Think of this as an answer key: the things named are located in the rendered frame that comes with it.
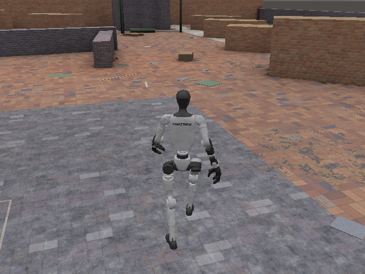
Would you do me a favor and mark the right robot upper arm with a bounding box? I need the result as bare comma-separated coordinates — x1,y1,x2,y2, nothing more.
195,115,210,147

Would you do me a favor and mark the robot left foot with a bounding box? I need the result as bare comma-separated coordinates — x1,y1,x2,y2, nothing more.
165,233,177,250

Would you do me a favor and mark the right robot thigh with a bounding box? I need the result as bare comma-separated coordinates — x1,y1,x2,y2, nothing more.
188,158,201,184

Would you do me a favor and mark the left robot hand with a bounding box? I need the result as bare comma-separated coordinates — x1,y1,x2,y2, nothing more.
152,144,165,154

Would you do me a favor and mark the left robot forearm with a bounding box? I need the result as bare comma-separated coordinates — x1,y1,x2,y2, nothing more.
152,135,159,148

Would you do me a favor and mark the left robot upper arm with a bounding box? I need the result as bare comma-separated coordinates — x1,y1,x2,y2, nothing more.
154,114,171,143

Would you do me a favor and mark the right robot forearm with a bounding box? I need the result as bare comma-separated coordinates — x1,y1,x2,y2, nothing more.
205,138,219,168

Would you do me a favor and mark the right robot hand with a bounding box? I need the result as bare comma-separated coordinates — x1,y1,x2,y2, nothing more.
208,166,221,184

